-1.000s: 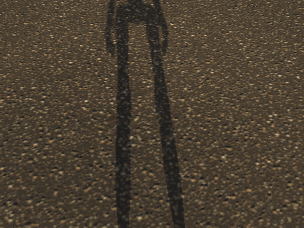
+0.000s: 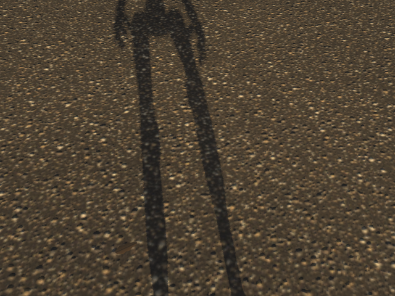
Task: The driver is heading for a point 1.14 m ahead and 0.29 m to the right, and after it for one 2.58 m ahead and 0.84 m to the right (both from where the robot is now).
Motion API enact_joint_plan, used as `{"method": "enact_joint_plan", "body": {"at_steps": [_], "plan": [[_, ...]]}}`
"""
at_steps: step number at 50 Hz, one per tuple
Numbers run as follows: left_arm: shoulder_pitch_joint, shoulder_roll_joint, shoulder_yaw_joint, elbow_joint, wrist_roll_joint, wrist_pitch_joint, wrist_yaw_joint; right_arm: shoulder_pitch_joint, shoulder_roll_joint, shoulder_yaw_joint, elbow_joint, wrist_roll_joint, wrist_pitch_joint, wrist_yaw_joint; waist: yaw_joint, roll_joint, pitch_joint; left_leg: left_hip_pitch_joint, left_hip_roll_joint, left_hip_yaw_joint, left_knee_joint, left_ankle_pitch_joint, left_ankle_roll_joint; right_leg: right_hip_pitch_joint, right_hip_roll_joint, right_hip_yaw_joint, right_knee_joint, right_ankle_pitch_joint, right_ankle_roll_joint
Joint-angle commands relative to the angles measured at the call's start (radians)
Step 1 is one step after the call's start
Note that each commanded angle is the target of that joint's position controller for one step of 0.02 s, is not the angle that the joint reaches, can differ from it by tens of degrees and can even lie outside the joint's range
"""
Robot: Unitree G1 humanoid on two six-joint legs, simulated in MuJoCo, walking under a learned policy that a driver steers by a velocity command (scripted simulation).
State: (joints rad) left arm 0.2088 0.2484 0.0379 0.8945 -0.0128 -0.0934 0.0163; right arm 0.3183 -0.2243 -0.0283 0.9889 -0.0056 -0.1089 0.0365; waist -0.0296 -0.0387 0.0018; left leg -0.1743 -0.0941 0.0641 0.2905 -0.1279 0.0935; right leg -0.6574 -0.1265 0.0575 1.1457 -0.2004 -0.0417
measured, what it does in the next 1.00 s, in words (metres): walks ahead: right foot, then left foot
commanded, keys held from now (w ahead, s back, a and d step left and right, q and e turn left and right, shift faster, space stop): w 0.86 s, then w+e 0.14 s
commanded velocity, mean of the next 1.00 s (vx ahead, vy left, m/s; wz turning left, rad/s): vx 0.50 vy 0.00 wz -0.02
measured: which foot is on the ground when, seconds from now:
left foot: down 0.00-0.30, up 0.32-0.86, down 0.88-1.00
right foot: up 0.00-0.28, down 0.30-0.88, up 0.90-1.00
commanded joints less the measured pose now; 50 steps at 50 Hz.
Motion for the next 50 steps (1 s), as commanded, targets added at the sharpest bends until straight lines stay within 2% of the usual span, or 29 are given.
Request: {"method": "enact_joint_plan", "body": {"at_steps": [1, 6, 9, 11, 13, 14, 15, 16, 17, 18, 19, 20, 21, 22, 24, 27, 33, 38, 40, 41, 42, 43, 44, 45, 46, 47, 48, 49, 50], "plan": [[0.034, 0.046, 0.014, -0.043, 0.013, 0.004, 0.007, -0.037, -0.13, -0.02, -0.053, 0.001, -0.018, -0.02, 0.046, 0.077, 0.055, -0.101, 0.279, -0.209, -0.205, 0.082, 0.169, -0.029, -0.043, 0.001, -0.136, 0.156, 0.027], [-0.16, 0.028, 0.005, -0.096, 0.001, -0.008, -0.01, 0.065, -0.163, -0.026, -0.029, 0.02, -0.002, -0.037, -0.025, 0.079, 0.058, 0.015, 0.27, -0.16, -0.186, 0.086, 0.122, 0.003, 0.011, -0.043, -0.47, 0.313, 0.038], [-0.242, 0.034, 0.001, -0.127, -0.008, -0.012, -0.028, 0.114, -0.166, -0.029, -0.007, 0.026, 0.011, -0.038, -0.052, 0.087, 0.081, 0.114, 0.307, -0.171, -0.145, 0.069, 0.118, -0.008, 0.027, -0.046, -0.56, 0.265, 0.03], [-0.262, 0.047, 0.003, -0.146, -0.01, -0.02, -0.042, 0.123, -0.171, -0.033, 0.001, 0.026, 0.021, -0.04, -0.046, 0.093, 0.084, 0.178, 0.339, -0.185, -0.102, 0.084, 0.107, -0.001, 0.036, -0.045, -0.604, 0.192, 0.006], [-0.205, 0.074, 0.014, -0.141, -0.009, -0.029, -0.049, 0.101, -0.187, -0.039, -0.002, 0.026, 0.032, -0.042, -0.002, 0.113, 0.053, 0.204, 0.351, -0.188, -0.028, 0.203, 0.088, 0.105, 0.064, -0.066, -0.643, 0.119, -0.023], [-0.11, 0.102, 0.031, -0.116, -0.007, -0.032, -0.048, 0.077, -0.186, -0.038, -0.008, 0.024, 0.037, -0.042, 0.055, 0.115, -0.002, 0.193, 0.319, -0.158, 0.085, 0.372, 0.068, 0.243, 0.098, -0.094, -0.666, 0.105, -0.045], [0.076, 0.159, 0.059, -0.06, -0.006, -0.034, -0.042, 0.067, -0.156, -0.026, -0.019, 0.013, 0.039, -0.041, 0.131, 0.091, -0.119, 0.111, 0.257, -0.107, 0.306, 0.446, 0.038, 0.495, 0.089, -0.077, -0.656, 0.124, -0.082], [0.252, 0.264, 0.084, -0.029, 0.013, -0.032, -0.035, 0.125, -0.078, 0.001, -0.046, 0.002, 0.027, -0.037, 0.152, -0.075, -0.291, -0.221, 0.145, -0.03, 0.697, 0.18, -0.024, 0.892, -0.156, 0.254, -0.654, 0.095, -0.2], [0.301, 0.264, 0.082, -0.012, 0.012, -0.026, -0.043, 0.19, -0.008, 0.023, -0.036, 0.011, 0.001, -0.03, 0.131, -0.265, -0.388, -0.493, 0.022, -0.113, 0.929, -0.426, -0.05, 1.075, -0.285, 0.641, -0.807, -0.052, -0.289], [0.254, 0.174, 0.056, -0.019, 0.007, -0.028, -0.043, 0.11, -0.132, -0.008, -0.045, 0.039, -0.017, -0.027, 0.137, -0.168, -0.292, -0.595, 0.086, -0.196, 1.036, -0.403, -0.027, 1.0, -0.253, 0.598, -0.838, -0.104, -0.241], [0.148, 0.139, 0.042, -0.043, 0.002, -0.027, -0.041, 0.025, -0.168, -0.017, -0.074, 0.049, -0.025, -0.027, 0.11, -0.109, -0.168, -0.619, 0.142, -0.163, 1.025, -0.3, -0.013, 0.85, -0.226, 0.444, -0.855, -0.02, -0.204], [0.065, 0.112, 0.032, -0.06, 0.007, -0.025, -0.045, -0.018, -0.16, -0.02, -0.08, 0.038, -0.023, -0.033, 0.08, -0.028, -0.11, -0.571, 0.186, -0.142, 0.978, -0.21, -0.017, 0.71, -0.184, 0.336, -0.887, 0.077, -0.187], [0.025, 0.087, 0.025, -0.065, 0.013, -0.026, -0.049, -0.023, -0.143, -0.026, -0.081, 0.026, -0.013, -0.037, 0.049, -0.019, -0.065, -0.521, 0.216, -0.14, 0.921, -0.154, -0.023, 0.61, -0.144, 0.254, -0.924, 0.135, -0.175], [0.016, 0.068, 0.02, -0.057, 0.019, -0.027, -0.054, -0.003, -0.119, -0.026, -0.077, 0.023, 0.002, -0.037, 0.023, -0.037, -0.055, -0.465, 0.234, -0.14, 0.887, -0.12, -0.027, 0.552, -0.115, 0.202, -0.955, 0.158, -0.168], [0.046, 0.077, 0.023, -0.032, 0.017, -0.032, -0.053, 0.019, -0.086, -0.025, -0.07, 0.023, 0.023, -0.04, 0.004, -0.037, -0.033, -0.445, 0.236, -0.123, 0.847, -0.087, -0.041, 0.504, -0.091, 0.132, -0.989, 0.242, -0.181], [0.1, 0.11, 0.032, -0.002, 0.018, -0.029, -0.037, -0.08, -0.092, -0.032, -0.108, 0.012, 0.031, -0.044, 0.016, -0.013, 0.009, -0.545, 0.243, -0.119, 0.721, 0.025, -0.066, 0.525, -0.091, 0.081, -1.013, 0.33, -0.188], [0.185, 0.128, 0.032, 0.036, 0.006, -0.014, -0.014, -0.294, -0.065, -0.024, -0.17, 0.016, 0.021, -0.029, 0.076, -0.018, 0.055, -0.53, 0.204, -0.077, 0.386, 0.243, -0.073, 0.571, -0.064, 0.006, -1.042, 0.263, -0.153], [0.248, 0.136, 0.04, 0.081, -0.002, 0.006, -0.007, -0.412, -0.071, -0.018, -0.22, 0.026, 0.008, -0.003, 0.1, -0.022, 0.099, -0.561, 0.184, -0.076, 0.265, 0.174, -0.045, 0.724, -0.125, 0.013, -0.986, 0.273, -0.147], [0.236, 0.147, 0.047, 0.085, -0.005, 0.014, -0.002, -0.403, -0.085, -0.022, -0.227, 0.027, 0.001, 0.008, 0.079, -0.031, 0.085, -0.512, 0.169, -0.066, 0.236, 0.103, -0.021, 0.762, -0.144, 0.014, -0.938, 0.348, -0.134], [0.218, 0.156, 0.05, 0.082, -0.005, 0.018, -0.001, -0.365, -0.102, -0.029, -0.22, 0.027, -0.002, 0.009, 0.054, -0.043, 0.059, -0.435, 0.148, -0.048, 0.226, 0.07, -0.008, 0.765, -0.142, 0.007, -0.895, 0.456, -0.123], [0.196, 0.164, 0.052, 0.077, -0.003, 0.023, -0.001, -0.288, -0.127, -0.043, -0.2, 0.026, -0.004, 0.007, 0.008, -0.057, 0.008, -0.307, 0.111, -0.016, 0.218, 0.053, 0.01, 0.755, -0.125, -0.01, -0.807, 0.624, -0.11], [0.179, 0.147, 0.045, 0.071, 0.001, 0.028, -0.001, -0.125, -0.168, -0.068, -0.147, 0.024, -0.003, 0.002, -0.068, -0.045, -0.085, -0.089, 0.081, 0.004, 0.209, 0.068, 0.036, 0.7, -0.071, -0.048, -0.623, 0.718, -0.085], [0.187, 0.112, 0.028, 0.049, 0.014, 0.028, -0.004, 0.065, -0.242, -0.091, -0.107, 0.011, -0.003, -0.01, -0.129, 0.048, -0.228, 0.246, 0.247, -0.184, 0.231, 0.084, 0.099, 0.473, -0.009, -0.078, -0.316, 0.48, -0.051], [0.322, -0.038, -0.015, 0.049, 0.01, 0.006, -0.017, 0.143, -0.312, -0.105, -0.086, 0.003, 0.002, -0.009, -0.067, 0.316, -0.375, 0.599, 0.496, -0.664, 0.123, -0.093, 0.257, 0.063, 0.184, -0.066, 0.057, -0.223, 0.014], [0.273, 0.056, 0.006, 0.066, -0.017, -0.018, -0.02, 0.133, -0.216, -0.079, -0.092, 0.009, 0.001, -0.01, -0.101, 0.244, -0.379, 0.573, 0.499, -0.772, 0.03, -0.18, 0.234, -0.042, 0.164, 0.099, 0.198, -0.366, -0.003], [0.177, 0.126, 0.027, 0.031, -0.043, -0.029, -0.019, 0.044, -0.175, -0.066, -0.104, 0.012, -0.003, -0.014, -0.085, 0.198, -0.219, 0.431, 0.474, -0.605, 0.013, -0.143, 0.177, -0.106, 0.114, 0.091, 0.22, -0.294, -0.02], [0.12, 0.13, 0.03, 0.016, -0.041, -0.028, -0.01, -0.047, -0.144, -0.055, -0.122, 0.01, -0.007, -0.015, -0.047, 0.116, -0.141, 0.273, 0.44, -0.469, -0.016, -0.067, 0.143, -0.068, 0.053, 0.061, 0.172, -0.192, -0.021], [0.093, 0.118, 0.038, 0.013, -0.027, -0.018, -0.001, -0.102, -0.109, -0.046, -0.123, 0.004, -0.012, -0.011, -0.017, 0.09, -0.076, 0.145, 0.401, -0.371, -0.056, -0.011, 0.118, -0.023, 0.021, 0.052, 0.111, -0.129, -0.018], [0.122, 0.099, 0.043, 0.02, -0.022, -0.001, 0.001, -0.125, -0.085, -0.039, -0.118, -0.006, -0.017, -0.01, 0.018, 0.119, -0.058, 0.069, 0.369, -0.293, -0.09, 0.014, 0.098, 0.042, -0.007, 0.062, 0.071, -0.086, -0.02]]}}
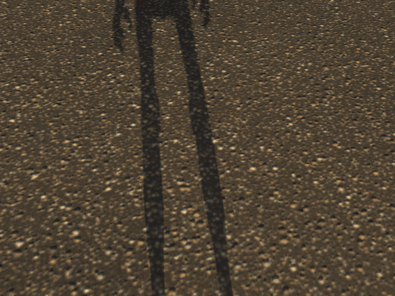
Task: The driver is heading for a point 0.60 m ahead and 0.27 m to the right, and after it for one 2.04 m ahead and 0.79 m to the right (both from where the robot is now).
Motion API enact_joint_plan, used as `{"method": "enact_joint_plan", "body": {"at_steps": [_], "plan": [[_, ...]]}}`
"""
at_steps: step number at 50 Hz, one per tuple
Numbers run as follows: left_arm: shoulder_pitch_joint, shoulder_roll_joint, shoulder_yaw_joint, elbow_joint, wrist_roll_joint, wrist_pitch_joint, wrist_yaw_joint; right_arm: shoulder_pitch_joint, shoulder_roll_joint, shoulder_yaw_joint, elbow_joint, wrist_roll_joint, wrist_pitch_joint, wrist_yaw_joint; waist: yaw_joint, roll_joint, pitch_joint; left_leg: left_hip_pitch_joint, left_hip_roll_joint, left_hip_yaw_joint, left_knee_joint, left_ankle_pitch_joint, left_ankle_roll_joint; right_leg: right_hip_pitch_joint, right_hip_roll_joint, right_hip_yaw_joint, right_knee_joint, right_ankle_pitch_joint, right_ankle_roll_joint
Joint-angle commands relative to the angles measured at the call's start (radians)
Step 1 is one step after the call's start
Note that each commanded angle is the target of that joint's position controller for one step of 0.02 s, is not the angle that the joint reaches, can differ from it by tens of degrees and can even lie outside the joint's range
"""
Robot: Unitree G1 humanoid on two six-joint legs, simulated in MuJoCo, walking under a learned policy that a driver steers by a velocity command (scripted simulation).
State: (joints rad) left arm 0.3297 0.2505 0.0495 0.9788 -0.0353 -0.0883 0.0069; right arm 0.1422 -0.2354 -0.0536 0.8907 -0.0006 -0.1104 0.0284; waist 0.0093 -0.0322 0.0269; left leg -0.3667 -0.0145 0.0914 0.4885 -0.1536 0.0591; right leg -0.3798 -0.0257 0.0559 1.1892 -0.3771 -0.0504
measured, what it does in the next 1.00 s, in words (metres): walks ahead, turning right: right foot, then left foot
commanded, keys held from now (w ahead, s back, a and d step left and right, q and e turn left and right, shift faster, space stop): w+e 0.80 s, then e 0.20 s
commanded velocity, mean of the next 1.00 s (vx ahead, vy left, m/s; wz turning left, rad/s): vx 0.47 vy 0.00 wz -0.52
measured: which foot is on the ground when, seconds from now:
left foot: down 0.00-0.46, up 0.48-0.92, down 0.94-1.00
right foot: up 0.00-0.44, down 0.46-0.94, up 0.96-1.00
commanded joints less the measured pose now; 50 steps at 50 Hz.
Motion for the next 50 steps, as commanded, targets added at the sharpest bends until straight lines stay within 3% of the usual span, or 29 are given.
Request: {"method": "enact_joint_plan", "body": {"at_steps": [1, 3, 5, 8, 11, 14, 17, 20, 21, 22, 23, 24, 25, 26, 27, 28, 29, 32, 34, 38, 40, 42, 45, 46, 47, 48, 49, 50], "plan": [[0.026, 0.069, 0.031, -0.056, -0.001, 0.009, 0.009, 0.05, -0.064, -0.014, -0.01, -0.015, -0.017, 0.0, -0.007, 0.126, -0.069, 0.216, 0.273, -0.274, -0.317, 0.053, 0.128, -0.197, -0.114, 0.062, 0.009, 0.111, -0.012], [0.029, 0.04, 0.033, -0.059, -0.003, 0.032, 0.01, 0.067, -0.086, -0.021, 0.012, -0.016, -0.023, -0.007, 0.009, 0.112, -0.033, 0.177, 0.265, -0.189, -0.352, 0.12, 0.133, -0.214, -0.118, 0.062, -0.019, 0.151, -0.009], [-0.024, 0.046, 0.039, -0.082, 0.003, 0.042, 0.011, 0.086, -0.11, -0.029, 0.025, -0.019, -0.023, -0.018, 0.004, 0.091, -0.006, 0.191, 0.268, -0.133, -0.368, 0.171, 0.133, -0.289, -0.118, 0.08, -0.073, 0.233, 0.0], [-0.096, 0.046, 0.043, -0.11, 0.01, 0.038, 0.002, 0.11, -0.119, -0.031, 0.036, -0.021, -0.016, -0.035, -0.009, 0.083, 0.012, 0.241, 0.26, -0.056, -0.374, 0.218, 0.116, -0.357, -0.102, 0.083, -0.208, 0.37, 0.012], [-0.188, 0.031, 0.036, -0.143, 0.015, 0.033, -0.016, 0.127, -0.132, -0.031, 0.04, -0.016, -0.009, -0.047, -0.036, 0.075, 0.035, 0.272, 0.249, 0.02, -0.38, 0.236, 0.093, -0.344, -0.093, 0.02, -0.361, 0.469, 0.012], [-0.292, 0.012, 0.023, -0.193, 0.017, 0.033, -0.035, 0.19, -0.146, -0.035, 0.06, -0.008, 0.006, -0.054, -0.076, 0.06, 0.07, 0.372, 0.279, 0.058, -0.36, 0.275, 0.09, -0.385, -0.089, -0.031, -0.458, 0.459, 0.001], [-0.357, 0.009, 0.018, -0.245, 0.013, 0.034, -0.055, 0.223, -0.162, -0.042, 0.07, 0.002, 0.03, -0.055, -0.09, 0.064, 0.087, 0.482, 0.313, 0.089, -0.297, 0.372, 0.087, -0.414, -0.073, -0.084, -0.513, 0.362, -0.017], [-0.316, 0.045, 0.035, -0.273, 0.011, 0.038, -0.071, 0.18, -0.202, -0.054, 0.05, 0.012, 0.047, -0.062, -0.03, 0.119, 0.026, 0.501, 0.317, 0.137, -0.141, 0.793, 0.059, -0.244, 0.006, -0.174, -0.533, 0.222, -0.065], [-0.242, 0.074, 0.05, -0.264, 0.009, 0.041, -0.071, 0.163, -0.217, -0.058, 0.043, 0.015, 0.053, -0.066, 0.018, 0.141, -0.023, 0.492, 0.313, 0.147, -0.023, 0.939, 0.048, -0.135, 0.046, -0.198, -0.531, 0.175, -0.088], [-0.108, 0.12, 0.076, -0.237, 0.006, 0.041, -0.068, 0.135, -0.227, -0.059, 0.034, 0.02, 0.058, -0.067, 0.096, 0.138, -0.094, 0.439, 0.289, 0.161, 0.159, 0.964, 0.026, 0.054, 0.085, -0.203, -0.593, 0.211, -0.122], [0.058, 0.198, 0.114, -0.196, 0.009, 0.046, -0.049, 0.124, -0.221, -0.055, 0.018, 0.018, 0.053, -0.067, 0.176, 0.079, -0.179, 0.243, 0.243, 0.161, 0.432, 0.742, -0.017, 0.35, 0.058, -0.093, -0.664, 0.252, -0.17], [0.084, 0.305, 0.13, -0.183, 0.006, 0.047, -0.031, 0.199, -0.061, -0.012, -0.027, -0.026, 0.029, -0.049, 0.074, -0.199, -0.241, -0.201, 0.066, 0.117, 0.797, -0.249, -0.072, 0.686, -0.204, 0.387, -0.684, 0.263, -0.312], [0.113, 0.276, 0.113, -0.213, 0.022, 0.031, -0.036, 0.162, -0.088, -0.005, -0.066, 0.015, -0.023, -0.031, 0.088, -0.161, -0.409, -0.382, -0.036, -0.136, 0.981, -0.451, -0.074, 0.822, -0.336, 0.803, -0.873, 0.134, -0.437], [0.093, 0.203, 0.094, -0.207, 0.032, 0.02, -0.037, 0.038, -0.145, -0.021, -0.095, 0.053, -0.052, -0.021, 0.121, -0.076, -0.293, -0.484, 0.028, -0.191, 0.97, -0.358, -0.042, 0.766, -0.295, 0.662, -0.9, 0.188, -0.362], [0.023, 0.158, 0.082, -0.218, 0.023, 0.012, -0.036, 0.013, -0.143, -0.018, -0.103, 0.05, -0.063, -0.022, 0.081, -0.017, -0.196, -0.466, 0.076, -0.187, 0.878, -0.263, -0.023, 0.62, -0.249, 0.508, -0.893, 0.263, -0.315], [-0.061, 0.125, 0.07, -0.239, 0.019, 0.01, -0.038, 0.019, -0.144, -0.025, -0.087, 0.027, -0.058, -0.03, 0.03, 0.046, -0.133, -0.391, 0.112, -0.18, 0.789, -0.214, -0.03, 0.459, -0.205, 0.4, -0.902, 0.36, -0.28], [-0.108, 0.097, 0.059, -0.256, 0.023, 0.008, -0.034, 0.039, -0.158, -0.036, -0.083, 0.013, -0.044, -0.033, -0.005, 0.045, -0.109, -0.313, 0.136, -0.183, 0.725, -0.184, -0.041, 0.351, -0.173, 0.333, -0.923, 0.426, -0.264], [-0.101, 0.13, 0.062, -0.265, 0.021, 0.005, -0.019, 0.042, -0.128, -0.038, -0.102, -0.007, -0.005, -0.035, -0.039, 0.032, -0.076, -0.243, 0.138, -0.158, 0.586, -0.133, -0.087, 0.203, -0.139, 0.263, -0.966, 0.512, -0.262], [-0.066, 0.163, 0.071, -0.262, 0.021, 0.005, -0.004, -0.036, -0.11, -0.031, -0.132, -0.016, 0.003, -0.041, -0.02, 0.015, -0.047, -0.257, 0.119, -0.14, 0.448, -0.03, -0.114, 0.157, -0.112, 0.22, -0.977, 0.524, -0.25], [-0.01, 0.166, 0.072, -0.255, 0.014, 0.017, 0.006, -0.18, -0.082, -0.017, -0.176, -0.006, -0.002, -0.031, 0.04, -0.043, -0.026, -0.185, 0.052, -0.129, 0.141, 0.214, -0.112, 0.119, -0.053, 0.181, -0.953, 0.389, -0.182], [0.018, 0.168, 0.073, -0.245, 0.012, 0.019, 0.005, -0.226, -0.094, -0.017, -0.198, 0.005, -0.006, -0.024, 0.06, -0.06, -0.024, -0.155, 0.032, -0.134, 0.077, 0.247, -0.106, 0.135, -0.068, 0.219, -0.936, 0.336, -0.169], [0.036, 0.161, 0.072, -0.237, 0.009, 0.031, 0.01, -0.242, -0.12, -0.024, -0.218, 0.0, -0.014, -0.019, 0.059, -0.07, -0.022, -0.147, 0.009, -0.147, 0.016, 0.218, -0.092, 0.194, -0.075, 0.258, -0.85, 0.415, -0.149], [0.006, 0.158, 0.073, -0.261, 0.014, 0.053, 0.027, -0.164, -0.155, -0.04, -0.208, -0.007, -0.031, -0.012, 0.012, -0.108, -0.071, -0.044, -0.017, -0.146, -0.049, 0.159, -0.052, 0.264, -0.066, 0.328, -0.692, 0.531, -0.103], [-0.031, 0.142, 0.067, -0.282, 0.013, 0.056, 0.029, -0.088, -0.171, -0.047, -0.193, -0.017, -0.036, -0.016, -0.037, -0.102, -0.113, 0.078, 0.005, -0.138, -0.102, 0.253, -0.026, 0.241, -0.016, 0.306, -0.589, 0.568, -0.066], [-0.058, 0.091, 0.049, -0.321, 0.027, 0.051, 0.028, 0.039, -0.231, -0.06, -0.183, -0.041, -0.038, -0.022, -0.087, -0.022, -0.248, 0.342, 0.167, -0.256, -0.034, 0.519, 0.04, 0.114, 0.043, 0.248, -0.348, 0.417, -0.017], [0.154, 0.024, 0.031, -0.314, 0.023, 0.048, 0.026, 0.11, -0.27, -0.063, -0.176, -0.052, -0.02, -0.026, -0.016, 0.264, -0.416, 0.7, 0.466, -0.584, 0.019, 0.819, 0.231, -0.186, 0.186, 0.146, -0.022, -0.331, 0.051], [0.221, 0.135, 0.042, -0.305, 0.01, 0.049, 0.02, 0.125, -0.237, -0.062, -0.175, -0.013, -0.001, -0.021, -0.014, 0.307, -0.487, 0.708, 0.523, -0.753, -0.019, 0.567, 0.268, -0.282, 0.104, 0.151, 0.143, -0.339, 0.069], [0.114, 0.196, 0.061, -0.309, 0.002, 0.064, 0.023, 0.069, -0.161, -0.043, -0.206, -0.011, 0.015, -0.028, -0.044, 0.209, -0.355, 0.6, 0.453, -0.621, -0.055, 0.424, 0.226, -0.344, 0.063, 0.127, 0.201, -0.252, 0.095]]}}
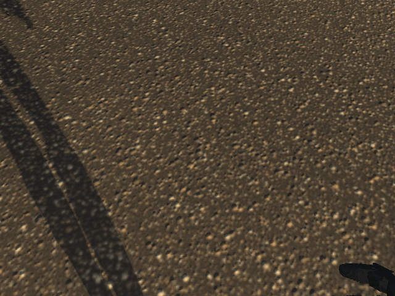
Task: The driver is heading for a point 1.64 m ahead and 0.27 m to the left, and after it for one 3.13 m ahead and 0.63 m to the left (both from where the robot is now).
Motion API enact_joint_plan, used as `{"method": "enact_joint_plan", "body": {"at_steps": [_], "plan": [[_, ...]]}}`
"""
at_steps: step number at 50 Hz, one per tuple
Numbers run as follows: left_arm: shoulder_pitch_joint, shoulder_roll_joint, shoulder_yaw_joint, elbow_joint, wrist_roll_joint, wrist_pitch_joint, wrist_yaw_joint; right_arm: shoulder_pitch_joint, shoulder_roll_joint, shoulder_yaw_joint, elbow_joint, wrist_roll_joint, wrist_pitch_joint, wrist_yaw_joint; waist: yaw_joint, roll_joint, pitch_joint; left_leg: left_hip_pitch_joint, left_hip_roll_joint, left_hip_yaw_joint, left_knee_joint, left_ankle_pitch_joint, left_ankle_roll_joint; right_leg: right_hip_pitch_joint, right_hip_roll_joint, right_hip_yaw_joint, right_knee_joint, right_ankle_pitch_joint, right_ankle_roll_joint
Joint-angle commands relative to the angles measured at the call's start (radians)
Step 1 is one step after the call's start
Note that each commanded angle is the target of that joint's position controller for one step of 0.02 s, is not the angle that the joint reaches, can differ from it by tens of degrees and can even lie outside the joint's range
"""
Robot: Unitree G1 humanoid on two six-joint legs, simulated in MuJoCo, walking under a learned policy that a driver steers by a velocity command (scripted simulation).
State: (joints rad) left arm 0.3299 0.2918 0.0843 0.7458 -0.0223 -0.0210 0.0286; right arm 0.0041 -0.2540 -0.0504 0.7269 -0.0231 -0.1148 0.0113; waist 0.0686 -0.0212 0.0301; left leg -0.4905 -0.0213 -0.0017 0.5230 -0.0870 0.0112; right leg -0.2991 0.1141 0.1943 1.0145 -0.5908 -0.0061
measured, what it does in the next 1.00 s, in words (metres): steps on the spot: right foot, then left foot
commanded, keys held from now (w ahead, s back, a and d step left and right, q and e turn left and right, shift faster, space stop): e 0.32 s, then q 0.68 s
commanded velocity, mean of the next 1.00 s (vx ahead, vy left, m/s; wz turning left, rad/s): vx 0.05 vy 0.00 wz -0.05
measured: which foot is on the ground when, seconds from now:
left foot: down 0.00-0.38, up 0.40-0.84, down 0.86-1.00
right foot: up 0.00-0.36, down 0.38-0.86, up 0.88-1.00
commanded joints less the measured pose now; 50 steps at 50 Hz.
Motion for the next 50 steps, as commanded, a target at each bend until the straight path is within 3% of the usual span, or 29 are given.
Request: {"method": "enact_joint_plan", "body": {"at_steps": [1, 2, 3, 4, 6, 10, 15, 17, 18, 19, 20, 21, 22, 23, 24, 25, 27, 32, 37, 40, 42, 43, 44, 45, 46, 47, 49, 50], "plan": [[0.024, 0.167, 0.032, -0.096, -0.005, 0.014, 0.006, 0.149, -0.109, -0.032, -0.049, 0.009, 0.036, -0.018, -0.104, 0.127, -0.252, 0.585, 0.403, -0.39, -0.117, 0.304, 0.234, -0.431, -0.108, -0.062, 0.355, 0.031, 0.065], [-0.011, 0.163, 0.037, -0.104, 0.002, 0.031, 0.01, 0.11, -0.097, -0.024, -0.05, 0.005, 0.048, -0.021, -0.087, 0.106, -0.18, 0.456, 0.353, -0.309, -0.144, 0.276, 0.219, -0.403, -0.138, -0.078, 0.325, 0.071, 0.072], [-0.002, 0.137, 0.037, -0.111, -0.002, 0.047, 0.01, 0.081, -0.104, -0.024, -0.045, -0.002, 0.055, -0.022, -0.056, 0.125, -0.133, 0.34, 0.318, -0.24, -0.181, 0.241, 0.207, -0.342, -0.16, -0.091, 0.278, 0.092, 0.069], [0.012, 0.101, 0.029, -0.115, -0.004, 0.058, 0.01, 0.067, -0.118, -0.03, -0.038, -0.006, 0.057, -0.022, -0.043, 0.15, -0.105, 0.258, 0.285, -0.174, -0.221, 0.225, 0.202, -0.288, -0.162, -0.123, 0.224, 0.117, 0.066], [0.0, 0.061, 0.018, -0.134, -0.002, 0.062, 0.012, 0.061, -0.143, -0.04, -0.028, -0.006, 0.054, -0.024, -0.043, 0.171, -0.106, 0.245, 0.289, -0.108, -0.252, 0.292, 0.225, -0.263, -0.167, -0.154, 0.122, 0.153, 0.068], [-0.061, 0.066, 0.013, -0.164, 0.007, 0.063, -0.003, 0.048, -0.177, -0.053, -0.023, 0.01, 0.073, -0.034, -0.056, 0.146, -0.169, 0.289, 0.336, -0.04, -0.263, 0.274, 0.239, -0.198, -0.194, -0.167, -0.054, 0.283, 0.057], [-0.136, 0.09, 0.021, -0.202, 0.008, 0.077, -0.03, 0.061, -0.212, -0.063, -0.007, 0.03, 0.097, -0.028, -0.078, 0.168, -0.125, 0.299, 0.352, 0.02, -0.252, 0.079, 0.197, -0.11, -0.177, -0.221, -0.248, 0.298, 0.016], [-0.129, 0.08, 0.022, -0.204, 0.014, 0.076, -0.039, 0.072, -0.22, -0.064, 0.01, 0.046, 0.104, -0.026, -0.065, 0.157, -0.12, 0.309, 0.346, 0.026, -0.193, 0.049, 0.163, -0.034, -0.154, -0.24, -0.4, 0.323, -0.016], [-0.096, 0.076, 0.024, -0.188, 0.019, 0.072, -0.039, 0.08, -0.204, -0.057, 0.023, 0.055, 0.108, -0.023, -0.047, 0.14, -0.123, 0.281, 0.318, 0.042, -0.139, 0.028, 0.132, 0.055, -0.124, -0.25, -0.513, 0.383, -0.04], [-0.061, 0.102, 0.031, -0.176, 0.026, 0.068, -0.032, 0.129, -0.155, -0.04, 0.048, 0.05, 0.109, -0.015, -0.043, 0.074, -0.131, 0.207, 0.268, 0.085, -0.049, -0.033, 0.067, 0.185, -0.142, -0.194, -0.621, 0.51, -0.07], [-0.041, 0.181, 0.04, -0.187, 0.037, 0.063, -0.014, 0.138, -0.058, -0.002, 0.028, 0.001, 0.104, 0.001, -0.074, -0.186, -0.17, 0.031, 0.159, 0.175, 0.208, -0.334, -0.031, 0.337, -0.39, 0.109, -0.662, 0.848, -0.136], [-0.098, 0.178, 0.024, -0.206, 0.065, 0.049, -0.012, 0.125, -0.08, -0.008, 0.014, 0.003, 0.104, -0.003, -0.076, -0.261, -0.165, -0.071, 0.095, 0.094, 0.361, -0.562, -0.072, 0.239, -0.526, 0.201, -0.671, 0.886, -0.299], [-0.107, 0.109, 0.005, -0.192, 0.07, 0.028, -0.02, 0.096, -0.142, -0.025, 0.027, 0.019, 0.112, -0.008, -0.045, -0.162, -0.163, -0.036, 0.119, 0.013, 0.437, -0.537, -0.079, 0.179, -0.473, 0.126, -0.678, 0.841, -0.3], [-0.135, 0.084, -0.005, -0.167, 0.068, 0.012, -0.025, 0.114, -0.145, -0.03, 0.041, 0.034, 0.118, -0.008, -0.069, -0.147, -0.143, -0.028, 0.121, -0.01, 0.447, -0.486, -0.077, 0.167, -0.413, 0.04, -0.676, 0.795, -0.252], [-0.17, 0.092, -0.003, -0.157, 0.062, 0.004, -0.026, 0.142, -0.14, -0.033, 0.073, 0.035, 0.127, -0.015, -0.081, -0.126, -0.139, -0.021, 0.121, -0.017, 0.451, -0.439, -0.078, 0.165, -0.381, -0.01, -0.675, 0.759, -0.213], [-0.2, 0.085, -0.006, -0.147, 0.056, -0.003, -0.024, 0.156, -0.152, -0.039, 0.089, 0.029, 0.134, -0.021, -0.085, -0.129, -0.122, 0.004, 0.113, -0.036, 0.463, -0.388, -0.088, 0.136, -0.377, -0.047, -0.675, 0.811, -0.203], [-0.227, 0.082, -0.009, -0.133, 0.058, -0.007, -0.011, 0.18, -0.156, -0.045, 0.099, 0.039, 0.14, -0.025, -0.101, -0.125, -0.115, 0.045, 0.085, -0.039, 0.485, -0.341, -0.1, 0.113, -0.364, -0.11, -0.669, 0.875, -0.203], [-0.207, 0.111, 0.01, -0.103, 0.042, 0.02, 0.018, 0.123, -0.127, -0.036, 0.053, 0.044, 0.153, -0.029, -0.049, -0.104, -0.099, -0.013, 0.089, 0.001, 0.411, -0.374, -0.105, 0.204, -0.423, -0.095, -0.663, 0.783, -0.242], [-0.234, 0.125, 0.024, -0.084, 0.038, 0.033, 0.02, 0.138, -0.117, -0.034, 0.025, 0.044, 0.163, -0.015, -0.052, -0.107, -0.107, 0.047, 0.085, 0.047, 0.319, -0.382, -0.075, 0.208, -0.456, -0.114, -0.653, 0.804, -0.251], [-0.26, 0.14, 0.032, -0.073, 0.022, 0.037, 0.021, 0.175, -0.115, -0.037, 0.019, 0.044, 0.165, 0.001, -0.08, -0.114, -0.12, 0.127, 0.067, 0.083, 0.187, -0.319, -0.035, 0.199, -0.457, -0.151, -0.607, 0.806, -0.217], [-0.261, 0.134, 0.035, -0.052, 0.002, 0.044, 0.023, 0.244, -0.121, -0.044, 0.037, 0.039, 0.165, 0.008, -0.119, -0.098, -0.127, 0.264, 0.03, 0.105, -0.031, -0.127, 0.017, 0.138, -0.414, -0.222, -0.513, 0.688, -0.134], [-0.214, 0.103, 0.032, -0.036, 0.01, 0.044, 0.019, 0.26, -0.184, -0.063, 0.035, 0.033, 0.163, 0.0, -0.102, 0.038, -0.115, 0.373, 0.093, -0.038, -0.127, 0.106, 0.069, 0.012, -0.338, -0.308, -0.356, 0.496, -0.042], [-0.258, 0.04, 0.011, -0.084, 0.06, 0.04, 0.013, 0.276, -0.312, -0.091, 0.012, 0.026, 0.157, -0.02, -0.084, 0.342, -0.092, 0.516, 0.361, -0.421, -0.138, 0.519, 0.223, -0.317, -0.172, -0.375, -0.057, -0.006, 0.072], [-0.357, 0.065, 0.015, -0.114, 0.047, 0.032, 0.017, 0.304, -0.306, -0.083, -0.007, -0.015, 0.133, -0.007, -0.159, 0.256, -0.152, 0.466, 0.444, -0.522, -0.178, 0.531, 0.375, -0.375, -0.104, -0.193, 0.133, -0.143, 0.078], [-0.354, 0.096, 0.026, -0.105, 0.022, 0.034, 0.018, 0.256, -0.287, -0.078, -0.016, -0.017, 0.111, -0.001, -0.133, 0.167, -0.125, 0.45, 0.394, -0.443, -0.19, 0.428, 0.35, -0.403, -0.125, -0.142, 0.196, -0.069, 0.066], [-0.33, 0.109, 0.033, -0.087, 0.017, 0.036, 0.022, 0.195, -0.264, -0.075, -0.025, 0.007, 0.1, -0.007, -0.098, 0.127, -0.091, 0.437, 0.329, -0.366, -0.184, 0.339, 0.285, -0.421, -0.142, -0.128, 0.186, 0.037, 0.057], [-0.292, 0.122, 0.042, -0.059, 0.032, 0.04, 0.035, 0.134, -0.203, -0.054, -0.042, 0.041, 0.105, -0.024, -0.066, 0.113, -0.084, 0.406, 0.266, -0.302, -0.184, 0.306, 0.218, -0.392, -0.151, -0.118, 0.153, 0.162, 0.066], [-0.277, 0.113, 0.042, -0.055, 0.032, 0.037, 0.034, 0.144, -0.197, -0.051, -0.046, 0.038, 0.109, -0.03, -0.062, 0.123, -0.099, 0.398, 0.249, -0.29, -0.184, 0.326, 0.214, -0.362, -0.137, -0.123, 0.162, 0.204, 0.072]]}}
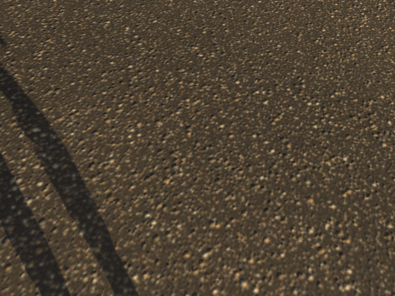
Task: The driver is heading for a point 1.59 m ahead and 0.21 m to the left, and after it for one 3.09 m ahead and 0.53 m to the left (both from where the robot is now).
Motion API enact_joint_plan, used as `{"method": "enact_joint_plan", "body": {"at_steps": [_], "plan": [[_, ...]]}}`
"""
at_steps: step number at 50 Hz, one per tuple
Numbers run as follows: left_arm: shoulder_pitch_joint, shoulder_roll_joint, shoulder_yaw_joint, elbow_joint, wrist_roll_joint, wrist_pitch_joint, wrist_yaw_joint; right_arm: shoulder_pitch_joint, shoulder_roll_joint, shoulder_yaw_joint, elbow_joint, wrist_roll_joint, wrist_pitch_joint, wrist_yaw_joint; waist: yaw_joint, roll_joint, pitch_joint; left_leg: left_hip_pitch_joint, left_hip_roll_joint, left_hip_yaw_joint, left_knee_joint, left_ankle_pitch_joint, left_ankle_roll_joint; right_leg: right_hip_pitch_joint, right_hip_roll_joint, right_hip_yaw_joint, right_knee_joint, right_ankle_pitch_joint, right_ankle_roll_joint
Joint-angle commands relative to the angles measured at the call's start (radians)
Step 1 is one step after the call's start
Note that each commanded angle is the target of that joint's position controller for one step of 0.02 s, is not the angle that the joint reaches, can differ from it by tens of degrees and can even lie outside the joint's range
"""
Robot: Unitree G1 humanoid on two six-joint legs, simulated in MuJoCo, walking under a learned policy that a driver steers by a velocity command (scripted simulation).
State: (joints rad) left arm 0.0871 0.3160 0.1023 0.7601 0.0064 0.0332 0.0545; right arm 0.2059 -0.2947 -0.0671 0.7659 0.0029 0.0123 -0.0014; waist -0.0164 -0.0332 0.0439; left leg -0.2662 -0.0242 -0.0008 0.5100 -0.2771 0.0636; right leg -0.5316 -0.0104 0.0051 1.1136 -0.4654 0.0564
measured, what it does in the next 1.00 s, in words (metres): steps on the spot, turning left: right foot, then left foot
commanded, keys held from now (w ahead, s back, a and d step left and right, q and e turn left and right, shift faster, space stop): q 0.52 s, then no key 0.48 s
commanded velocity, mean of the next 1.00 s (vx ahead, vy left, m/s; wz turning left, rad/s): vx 0.00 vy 0.00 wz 0.42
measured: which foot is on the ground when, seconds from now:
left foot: down 0.00-0.42, up 0.44-0.78, down 0.80-1.00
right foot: up 0.00-0.40, down 0.42-1.00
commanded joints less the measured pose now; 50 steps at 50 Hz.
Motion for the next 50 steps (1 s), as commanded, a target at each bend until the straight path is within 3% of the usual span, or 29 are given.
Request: {"method": "enact_joint_plan", "body": {"at_steps": [1, 10, 16, 19, 20, 21, 22, 23, 24, 25, 26, 28, 30, 33, 35, 38, 39, 40, 41, 42, 43, 46, 48, 50], "plan": [[-0.021, 0.079, 0.022, -0.066, -0.001, -0.02, 0.006, -0.042, -0.156, -0.034, -0.088, 0.008, -0.016, -0.021, 0.021, 0.133, -0.128, 0.191, 0.243, -0.285, -0.171, 0.522, 0.163, -0.122, -0.004, 0.068, 0.055, 0.108, 0.014], [-0.052, 0.066, 0.012, -0.077, -0.009, -0.043, -0.003, -0.022, -0.196, -0.05, -0.121, 0.008, 0.004, -0.033, -0.012, 0.182, -0.089, 0.152, 0.198, -0.384, -0.176, 0.246, 0.157, -0.044, 0.022, 0.099, -0.292, 0.158, 0.047], [-0.025, 0.081, 0.012, -0.081, -0.019, -0.075, -0.028, -0.059, -0.2, -0.054, -0.156, 0.011, 0.018, -0.023, -0.011, 0.198, -0.124, 0.14, 0.186, -0.497, -0.105, 0.399, 0.163, 0.093, 0.055, 0.104, -0.453, 0.104, 0.024], [0.049, 0.086, 0.017, -0.065, -0.022, -0.089, -0.043, -0.1, -0.188, -0.05, -0.178, 0.028, 0.03, -0.029, 0.038, 0.195, -0.141, 0.128, 0.141, -0.522, -0.043, 0.432, 0.115, 0.242, 0.059, 0.083, -0.701, 0.248, -0.007], [0.078, 0.108, 0.025, -0.056, -0.017, -0.09, -0.044, -0.098, -0.169, -0.045, -0.186, 0.03, 0.032, -0.033, 0.046, 0.172, -0.148, 0.067, 0.102, -0.501, -0.005, 0.321, 0.073, 0.35, 0.007, 0.104, -0.784, 0.377, -0.029], [0.087, 0.171, 0.036, -0.067, 0.0, -0.083, -0.038, -0.044, -0.116, -0.031, -0.189, 0.016, 0.03, -0.031, 0.013, -0.004, -0.187, -0.05, 0.014, -0.388, 0.167, 0.025, 0.016, 0.481, -0.186, 0.269, -0.79, 0.528, -0.103], [0.069, 0.22, 0.041, -0.066, 0.029, -0.072, -0.037, 0.001, -0.115, -0.033, -0.21, 0.021, 0.023, -0.028, -0.037, -0.245, -0.142, -0.271, -0.145, -0.213, 0.346, -0.394, -0.044, 0.512, -0.357, 0.487, -0.787, 0.775, -0.279], [0.055, 0.169, 0.031, -0.085, 0.028, -0.073, -0.037, 0.021, -0.206, -0.059, -0.194, 0.007, 0.015, -0.026, -0.017, -0.187, -0.141, -0.316, -0.062, -0.181, 0.579, -0.406, -0.092, 0.465, -0.431, 0.514, -0.79, 0.76, -0.364], [0.016, 0.114, 0.013, -0.102, 0.02, -0.072, -0.032, 0.021, -0.242, -0.076, -0.172, 0.016, 0.018, -0.023, -0.022, -0.116, -0.12, -0.311, -0.034, -0.17, 0.663, -0.326, -0.11, 0.428, -0.364, 0.402, -0.781, 0.695, -0.331], [-0.02, 0.092, 0.006, -0.108, 0.01, -0.067, -0.028, 0.027, -0.222, -0.077, -0.154, 0.018, 0.029, -0.024, -0.032, -0.085, -0.097, -0.315, -0.021, -0.154, 0.695, -0.261, -0.129, 0.41, -0.289, 0.305, -0.774, 0.613, -0.279], [-0.029, 0.08, 0.0, -0.112, -0.003, -0.063, -0.023, 0.023, -0.198, -0.072, -0.153, 0.015, 0.039, -0.025, -0.02, -0.088, -0.08, -0.339, -0.018, -0.143, 0.725, -0.206, -0.146, 0.409, -0.256, 0.251, -0.774, 0.59, -0.261], [0.006, 0.093, -0.003, -0.101, 0.001, -0.053, -0.016, -0.008, -0.137, -0.052, -0.174, 0.02, 0.042, -0.018, 0.005, -0.101, -0.068, -0.325, -0.018, -0.1, 0.68, -0.161, -0.162, 0.397, -0.215, 0.178, -0.785, 0.63, -0.268], [0.047, 0.107, 0.0, -0.091, 0.006, -0.045, -0.013, -0.049, -0.108, -0.039, -0.199, 0.02, 0.037, -0.018, 0.034, -0.123, -0.09, -0.319, -0.009, -0.08, 0.57, -0.165, -0.167, 0.458, -0.224, 0.164, -0.778, 0.662, -0.287], [0.032, 0.136, 0.007, -0.092, -0.002, -0.038, -0.023, -0.066, -0.08, -0.02, -0.214, 0.006, 0.032, -0.013, 0.043, -0.142, -0.12, -0.197, 0.022, -0.041, 0.37, -0.184, -0.157, 0.451, -0.239, 0.136, -0.763, 0.684, -0.293], [0.034, 0.15, 0.008, -0.086, -0.01, -0.035, -0.033, -0.06, -0.087, -0.018, -0.212, 0.008, 0.032, -0.009, 0.048, -0.159, -0.123, -0.114, 0.021, -0.006, 0.257, -0.167, -0.147, 0.427, -0.248, 0.136, -0.755, 0.694, -0.294], [0.026, 0.137, -0.005, -0.071, -0.031, -0.033, -0.04, 0.015, -0.084, -0.021, -0.178, 0.007, 0.031, -0.002, 0.004, -0.139, -0.115, 0.057, -0.004, 0.037, -0.066, 0.055, -0.1, 0.377, -0.226, 0.12, -0.694, 0.621, -0.251], [0.071, 0.109, -0.017, -0.049, -0.033, -0.038, -0.043, 0.023, -0.098, -0.023, -0.176, 0.002, 0.031, -0.004, 0.001, -0.108, -0.111, 0.157, 0.006, 0.009, -0.181, 0.168, -0.072, 0.322, -0.202, 0.102, -0.671, 0.541, -0.193], [0.11, 0.062, -0.036, -0.045, -0.001, -0.048, -0.05, 0.037, -0.151, -0.029, -0.187, -0.005, 0.03, -0.013, 0.025, 0.029, -0.164, 0.302, 0.143, -0.161, -0.172, 0.403, -0.036, 0.229, -0.138, 0.043, -0.567, 0.357, -0.101], [0.143, 0.008, -0.054, -0.056, 0.031, -0.061, -0.058, -0.027, -0.191, -0.027, -0.211, -0.021, 0.032, -0.021, 0.083, 0.253, -0.16, 0.275, 0.31, -0.316, -0.128, 0.58, 0.086, 0.137, -0.053, -0.035, -0.505, 0.038, -0.018], [0.058, 0.055, -0.046, -0.068, 0.017, -0.056, -0.045, -0.033, -0.12, -0.011, -0.208, -0.035, 0.018, -0.01, 0.015, 0.233, -0.155, 0.161, 0.325, -0.342, -0.159, 0.43, 0.173, 0.181, -0.06, 0.006, -0.471, -0.05, 0.008], [0.034, 0.077, -0.039, -0.068, 0.004, -0.05, -0.041, -0.058, -0.09, 0.001, -0.198, -0.039, 0.003, -0.003, 0.024, 0.205, -0.115, 0.137, 0.277, -0.309, -0.171, 0.334, 0.157, 0.187, -0.062, 0.012, -0.466, -0.011, 0.01], [0.054, 0.074, -0.039, -0.038, 0.009, -0.037, -0.034, -0.097, -0.095, 0.004, -0.182, -0.022, -0.019, -0.007, 0.035, 0.219, -0.078, 0.111, 0.213, -0.244, -0.156, 0.311, 0.093, 0.231, -0.059, 0.024, -0.551, 0.127, 0.017], [0.086, 0.063, -0.048, -0.02, 0.013, -0.042, -0.042, -0.081, -0.075, 0.011, -0.167, -0.019, -0.019, -0.006, 0.049, 0.169, -0.093, 0.085, 0.169, -0.199, -0.141, 0.249, 0.052, 0.331, -0.062, 0.022, -0.655, 0.318, 0.012], [0.096, 0.104, -0.043, -0.005, 0.007, -0.044, -0.044, -0.05, -0.066, 0.014, -0.158, -0.027, -0.018, -0.002, 0.019, 0.106, -0.065, 0.045, 0.118, -0.175, -0.15, 0.09, 0.015, 0.355, -0.074, 0.023, -0.664, 0.378, -0.008]]}}
Keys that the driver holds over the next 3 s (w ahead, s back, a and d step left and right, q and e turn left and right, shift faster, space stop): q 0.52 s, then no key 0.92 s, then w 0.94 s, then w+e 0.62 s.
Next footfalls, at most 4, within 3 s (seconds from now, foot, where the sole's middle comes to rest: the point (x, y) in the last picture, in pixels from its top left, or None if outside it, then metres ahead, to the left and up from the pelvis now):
0.42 right None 0.10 -0.11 -0.78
0.80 left None -0.01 0.11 -0.78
2.20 left None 0.40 0.26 -0.78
2.74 right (149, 209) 0.76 0.14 -0.78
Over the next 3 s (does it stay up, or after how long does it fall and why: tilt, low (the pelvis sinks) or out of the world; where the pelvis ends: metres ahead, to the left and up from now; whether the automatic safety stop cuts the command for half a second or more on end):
stays up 0.71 0.20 0.01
